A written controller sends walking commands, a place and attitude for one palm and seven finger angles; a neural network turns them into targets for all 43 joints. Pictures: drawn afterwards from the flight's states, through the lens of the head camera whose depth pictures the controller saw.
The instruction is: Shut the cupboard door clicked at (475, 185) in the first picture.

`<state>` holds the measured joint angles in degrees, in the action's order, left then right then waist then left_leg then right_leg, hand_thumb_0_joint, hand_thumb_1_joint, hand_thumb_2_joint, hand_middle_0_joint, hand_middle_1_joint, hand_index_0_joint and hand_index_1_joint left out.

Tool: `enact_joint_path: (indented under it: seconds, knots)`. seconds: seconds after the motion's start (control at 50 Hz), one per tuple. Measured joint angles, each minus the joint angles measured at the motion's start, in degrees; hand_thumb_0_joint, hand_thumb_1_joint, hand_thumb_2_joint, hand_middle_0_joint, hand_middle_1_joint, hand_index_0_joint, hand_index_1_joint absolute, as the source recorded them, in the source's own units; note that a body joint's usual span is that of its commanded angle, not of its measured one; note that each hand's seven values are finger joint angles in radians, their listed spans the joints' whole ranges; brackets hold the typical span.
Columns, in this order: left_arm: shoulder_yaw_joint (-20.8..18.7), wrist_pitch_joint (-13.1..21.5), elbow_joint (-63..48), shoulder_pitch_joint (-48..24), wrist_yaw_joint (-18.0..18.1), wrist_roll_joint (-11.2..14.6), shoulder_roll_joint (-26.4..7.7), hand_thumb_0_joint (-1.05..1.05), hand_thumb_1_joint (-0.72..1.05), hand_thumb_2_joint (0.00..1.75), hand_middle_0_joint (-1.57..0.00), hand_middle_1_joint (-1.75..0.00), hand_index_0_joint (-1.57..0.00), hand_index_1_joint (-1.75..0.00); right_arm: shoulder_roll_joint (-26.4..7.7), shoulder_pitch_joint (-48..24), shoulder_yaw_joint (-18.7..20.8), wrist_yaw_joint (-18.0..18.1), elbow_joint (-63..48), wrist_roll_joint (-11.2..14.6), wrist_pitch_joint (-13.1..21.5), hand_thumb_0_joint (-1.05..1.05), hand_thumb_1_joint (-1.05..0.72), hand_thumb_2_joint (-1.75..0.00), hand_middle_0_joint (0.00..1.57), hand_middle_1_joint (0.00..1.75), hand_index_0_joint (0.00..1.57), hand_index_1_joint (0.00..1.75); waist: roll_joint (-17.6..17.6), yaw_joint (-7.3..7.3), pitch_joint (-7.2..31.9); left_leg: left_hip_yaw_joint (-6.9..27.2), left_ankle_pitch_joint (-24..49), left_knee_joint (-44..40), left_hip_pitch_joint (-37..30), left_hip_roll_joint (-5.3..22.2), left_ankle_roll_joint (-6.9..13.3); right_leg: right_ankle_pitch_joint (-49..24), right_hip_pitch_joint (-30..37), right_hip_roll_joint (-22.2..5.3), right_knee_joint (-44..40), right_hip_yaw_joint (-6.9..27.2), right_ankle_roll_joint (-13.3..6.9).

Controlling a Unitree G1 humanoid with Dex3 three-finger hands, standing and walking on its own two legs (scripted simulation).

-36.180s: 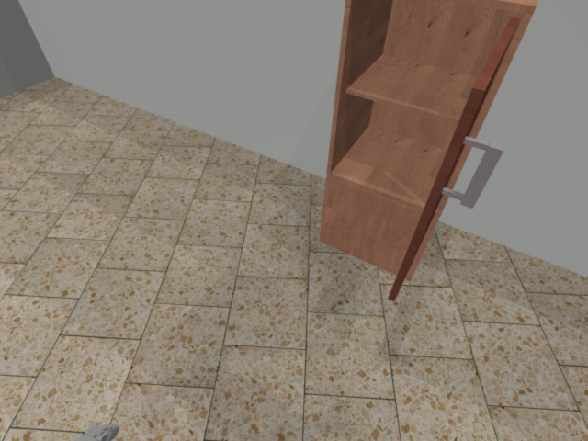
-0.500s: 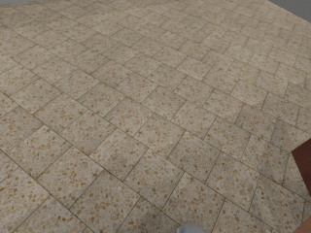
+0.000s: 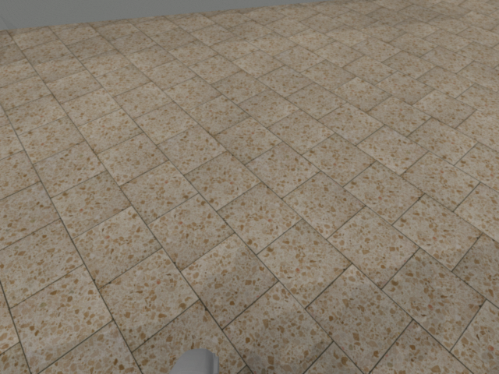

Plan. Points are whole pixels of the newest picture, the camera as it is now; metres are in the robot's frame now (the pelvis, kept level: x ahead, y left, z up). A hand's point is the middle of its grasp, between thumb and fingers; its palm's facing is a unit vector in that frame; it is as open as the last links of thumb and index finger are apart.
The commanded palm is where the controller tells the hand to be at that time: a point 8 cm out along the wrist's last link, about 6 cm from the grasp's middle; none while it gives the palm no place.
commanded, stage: walk to a spot facing it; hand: left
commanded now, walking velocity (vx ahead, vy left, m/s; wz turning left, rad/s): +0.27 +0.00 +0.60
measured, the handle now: out of the picture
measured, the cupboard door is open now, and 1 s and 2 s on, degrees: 58 58 58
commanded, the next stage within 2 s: turn to face it in 0.28 s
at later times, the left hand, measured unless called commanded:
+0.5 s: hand (94, 344) +0.19 +0.31 -0.17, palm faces +0.30 -0.93 -0.21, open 7.4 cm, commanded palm none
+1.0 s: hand (142, 270) +0.35 +0.25 -0.18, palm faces +0.02 -0.98 -0.21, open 7.3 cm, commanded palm none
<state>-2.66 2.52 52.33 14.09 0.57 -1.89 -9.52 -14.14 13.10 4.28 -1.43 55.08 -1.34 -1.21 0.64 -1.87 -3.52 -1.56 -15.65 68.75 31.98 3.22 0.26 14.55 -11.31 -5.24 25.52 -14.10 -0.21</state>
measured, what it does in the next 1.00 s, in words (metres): walks ahead: left foot, then right foot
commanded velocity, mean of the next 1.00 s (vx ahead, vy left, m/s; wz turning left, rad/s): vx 0.08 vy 0.00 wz -0.18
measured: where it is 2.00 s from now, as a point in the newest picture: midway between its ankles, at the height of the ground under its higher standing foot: (225, 330)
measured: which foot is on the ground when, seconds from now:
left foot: up 0.00-0.22, down 0.24-0.88, up 0.90-1.00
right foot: down 0.00-0.24, up 0.26-0.86, down 0.88-1.00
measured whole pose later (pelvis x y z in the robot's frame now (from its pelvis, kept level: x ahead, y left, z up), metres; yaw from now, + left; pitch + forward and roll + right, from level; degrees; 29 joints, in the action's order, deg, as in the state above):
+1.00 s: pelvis +0.28 +0.07 -0.01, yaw -1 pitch +0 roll -1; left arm -3.1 -1.2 53.0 12.3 1.3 -1.3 -9.4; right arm -10.7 13.9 2.3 2.1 57.4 -0.4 -2.8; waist 0.7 0.2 -6.3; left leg -4.0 -29.7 65.1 23.4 2.4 -1.8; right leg 18.8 -13.6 2.0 32.2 -1.7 -2.3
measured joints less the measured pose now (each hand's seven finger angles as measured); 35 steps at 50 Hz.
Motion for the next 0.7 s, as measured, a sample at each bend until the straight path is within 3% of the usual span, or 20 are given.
enact_joint_path:
  seconds: [0.14,0.2,0.24,0.28,0.32,0.36,0.5,0.6,0.7]
  knots:
    - [-0.3,0.5,3.4,5.2,0.1,-0.2,-1.0,0.01,0.92,0.9,-0.2,-0.3,-0.2,-0.3,0.2,-6.7,-0.7,-1.1,-2.9,-0.2,-0.3,0.01,-0.91,-0.9,0.2,0.3,0.2,0.3,-1.8,2.77,-1.9,-3.4,0.9,-18.6,1.0,1.7,-0.1,3.6,7.2,-0.8,-2.7,-6.3,2.2]
    - [-0.4,0.2,4.4,7.2,-0.1,-0.3,-1.6,0.01,0.92,0.9,-0.2,-0.3,-0.2,-0.3,0.4,-9.3,-1.4,-1.4,-4.5,-0.3,0.3,0.01,-0.91,-0.9,0.19,0.3,0.2,0.3,-2.6,4.18,-3.1,-5.4,-1.0,-26.9,-2.2,0.4,1.4,7.4,9.1,-2.7,0.6,-8.0,4.2]
    - [-0.5,-0.3,5.0,8.9,-0.5,0.0,-2.0,0.01,0.91,0.9,-0.2,-0.3,-0.2,-0.3,0.2,-10.0,-1.8,-1.6,-6.1,-0.5,1.4,0.01,-0.91,-0.9,0.2,0.3,0.2,0.3,-3.0,4.4,-3.1,-6.4,2.3,-32.5,-5.9,-1.4,3.2,11.3,7.9,-5.4,8.6,-8.0,5.0]
    - [-0.5,-2.1,5.4,8.3,-1.0,0.4,-2.7,0.01,0.91,0.9,-0.2,-0.3,-0.2,-0.3,0.1,-10.4,-2.1,-1.1,-7.3,-0.4,2.8,0.01,-0.91,-0.9,0.2,0.3,0.2,0.3,-2.7,3.95,-3.5,-6.0,3.3,-28.6,-5.1,-2.6,6.4,15.4,1.0,-5.7,26.7,-1.0,4.5]
    - [-0.8,-3.5,4.9,6.1,-0.8,0.5,-3.7,0.01,0.91,0.9,-0.2,-0.3,-0.2,-0.3,0.5,-9.7,-2.7,-0.3,-7.4,-0.1,3.2,0.01,-0.91,-0.9,0.2,0.3,0.2,0.3,-2.8,4.02,-3.8,-5.3,0.4,-28.2,-6.5,-3.6,6.8,15.5,-6.3,-3.8,40.4,5.5,3.8]
    - [-1.3,-3.7,3.6,3.4,-0.6,0.3,-4.4,0.01,0.91,0.9,-0.2,-0.3,-0.2,-0.3,1.0,-8.1,-3.1,0.5,-7.0,0.0,3.0,0.01,-0.91,-0.9,0.2,0.3,0.2,0.3,-2.7,3.84,-3.4,-4.3,0.3,-31.1,-8.8,-4.6,6.2,11.7,-12.2,-2.9,45.7,8.5,3.8]
    - [-1.4,-3.0,-0.9,-3.9,-0.1,0.2,-4.7,0.01,0.91,0.9,-0.2,-0.3,-0.2,-0.3,3.6,-2.4,-3.8,2.4,-2.5,0.4,3.0,0.01,-0.91,-0.9,0.2,0.3,0.21,0.3,-2.1,2.8,-1.8,-1.5,3.5,-43.4,-18.3,-6.8,6.7,-0.3,-22.0,-1.7,39.4,14.2,4.5]
    - [-0.8,-4.0,0.4,-4.4,0.6,0.6,-3.7,0.0,0.91,0.9,-0.2,-0.3,-0.2,-0.3,4.8,1.5,-3.9,3.3,0.8,0.4,2.9,0.01,-0.92,-0.9,0.2,0.3,0.21,0.3,-2.7,2.24,0.5,-2.4,2.3,-47.3,-24.2,-6.8,6.4,-3.8,-20.7,1.1,33.1,15.8,3.8]
    - [-0.6,-6.0,2.1,-3.1,0.1,0.7,-1.8,0.0,0.91,0.9,-0.2,-0.3,-0.2,-0.3,5.8,3.5,-4.1,3.8,2.5,0.0,2.1,0.01,-0.91,-0.9,0.2,0.3,0.21,0.3,-2.8,1.98,1.0,-5.9,-1.3,-46.3,-26.6,-6.3,6.1,-1.9,-17.3,3.0,29.2,14.1,2.9]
